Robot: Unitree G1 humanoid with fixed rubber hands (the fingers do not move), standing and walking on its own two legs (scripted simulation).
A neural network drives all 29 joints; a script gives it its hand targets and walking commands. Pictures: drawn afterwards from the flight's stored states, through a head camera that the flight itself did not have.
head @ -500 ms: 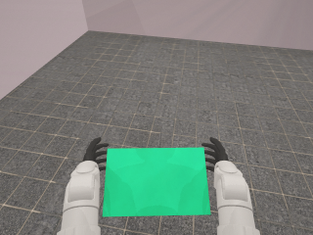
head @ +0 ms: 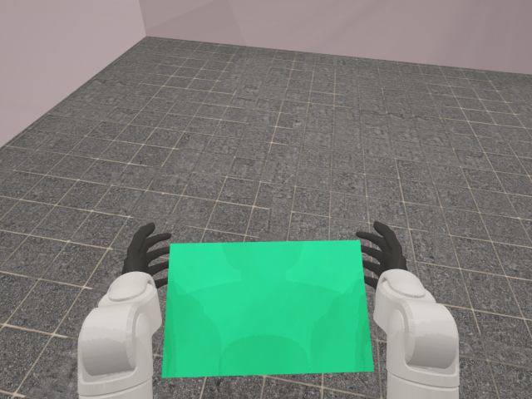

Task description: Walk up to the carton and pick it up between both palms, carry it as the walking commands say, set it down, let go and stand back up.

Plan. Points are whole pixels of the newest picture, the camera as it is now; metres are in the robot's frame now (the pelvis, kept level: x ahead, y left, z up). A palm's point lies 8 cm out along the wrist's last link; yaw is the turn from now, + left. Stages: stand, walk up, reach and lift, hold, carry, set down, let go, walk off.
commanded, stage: carry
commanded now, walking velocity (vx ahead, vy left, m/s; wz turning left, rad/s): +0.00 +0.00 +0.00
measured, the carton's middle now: (265, 302) +0.27 +0.00 +0.01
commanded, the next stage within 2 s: none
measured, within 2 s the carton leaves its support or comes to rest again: neither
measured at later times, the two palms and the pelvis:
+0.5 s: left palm (135, 302) +0.22 +0.16 +0.11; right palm (404, 300) +0.22 -0.17 +0.11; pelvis -0.02 +0.00 +0.00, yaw +0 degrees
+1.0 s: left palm (140, 284) +0.24 +0.16 +0.11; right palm (399, 283) +0.24 -0.17 +0.11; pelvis +0.00 -0.01 +0.01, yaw +0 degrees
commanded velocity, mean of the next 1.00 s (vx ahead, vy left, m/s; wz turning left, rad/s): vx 0.00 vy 0.00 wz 0.00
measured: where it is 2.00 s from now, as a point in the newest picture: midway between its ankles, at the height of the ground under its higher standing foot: outside the picture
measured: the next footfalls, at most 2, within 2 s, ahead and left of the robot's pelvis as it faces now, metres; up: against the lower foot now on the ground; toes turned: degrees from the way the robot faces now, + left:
none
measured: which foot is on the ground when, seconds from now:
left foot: down 0.00-1.00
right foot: down 0.00-1.00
